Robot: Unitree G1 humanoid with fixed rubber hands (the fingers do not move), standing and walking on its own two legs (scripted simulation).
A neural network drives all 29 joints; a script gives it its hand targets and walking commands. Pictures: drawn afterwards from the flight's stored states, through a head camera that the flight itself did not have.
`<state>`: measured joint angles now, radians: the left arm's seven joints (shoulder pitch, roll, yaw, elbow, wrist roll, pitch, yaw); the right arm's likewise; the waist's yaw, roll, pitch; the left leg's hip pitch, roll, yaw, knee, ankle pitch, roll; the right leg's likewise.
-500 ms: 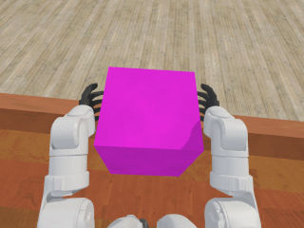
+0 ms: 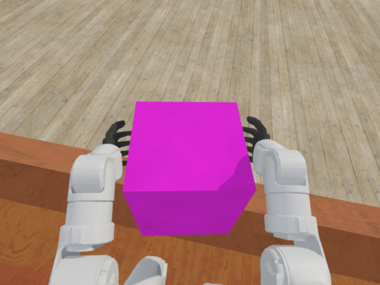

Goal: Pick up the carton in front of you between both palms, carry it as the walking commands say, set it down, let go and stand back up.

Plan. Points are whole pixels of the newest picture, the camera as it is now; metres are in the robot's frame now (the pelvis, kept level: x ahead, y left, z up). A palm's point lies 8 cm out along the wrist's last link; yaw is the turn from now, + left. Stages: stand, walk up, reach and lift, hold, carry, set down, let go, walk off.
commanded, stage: carry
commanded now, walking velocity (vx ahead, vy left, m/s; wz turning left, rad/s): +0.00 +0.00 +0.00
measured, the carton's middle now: (186, 173) +0.34 +0.03 +0.02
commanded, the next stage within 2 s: none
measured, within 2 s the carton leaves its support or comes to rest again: neither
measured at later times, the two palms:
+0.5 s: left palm (156, 93) +0.72 +0.15 -0.07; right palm (239, 103) +0.70 -0.15 -0.07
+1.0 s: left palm (161, 73) +1.07 +0.18 -0.23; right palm (219, 75) +1.10 -0.12 -0.24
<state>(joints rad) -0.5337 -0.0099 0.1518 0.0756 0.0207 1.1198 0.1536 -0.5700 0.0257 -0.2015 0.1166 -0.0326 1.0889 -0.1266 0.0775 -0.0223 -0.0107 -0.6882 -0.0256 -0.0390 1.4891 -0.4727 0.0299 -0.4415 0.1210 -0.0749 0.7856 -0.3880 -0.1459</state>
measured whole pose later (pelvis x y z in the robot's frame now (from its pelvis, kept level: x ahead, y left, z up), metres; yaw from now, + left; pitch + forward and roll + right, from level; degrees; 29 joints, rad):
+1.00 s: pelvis +0.75 +0.00 -0.30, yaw +0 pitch +3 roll +0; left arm -0.56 0.01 0.10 0.21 -0.03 1.09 0.17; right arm -0.50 0.04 -0.23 0.10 -0.08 1.11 -0.12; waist 0.13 0.02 0.02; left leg -0.81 0.04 -0.05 0.98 0.07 0.05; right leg -0.34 0.13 -0.07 0.91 -0.63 -0.15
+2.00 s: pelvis +1.39 +0.00 -0.54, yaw +1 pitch +6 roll +1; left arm -0.49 -0.03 0.17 -0.06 -0.01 1.05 0.14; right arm -0.47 0.08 -0.20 -0.10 -0.06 1.04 -0.13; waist 0.01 -0.03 0.06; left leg -0.50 -0.03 0.02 0.63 -0.22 0.04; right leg -0.40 0.04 -0.06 0.70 -0.37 -0.04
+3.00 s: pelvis +1.37 +0.02 -0.53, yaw -2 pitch +1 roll +0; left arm -0.64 0.00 0.18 0.22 0.05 1.24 0.12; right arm -0.65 -0.01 -0.19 0.24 -0.06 1.21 -0.11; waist 0.00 0.00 -0.09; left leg -0.38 -0.01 0.06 0.55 -0.18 0.04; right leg -0.27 0.03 -0.09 0.57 -0.31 -0.06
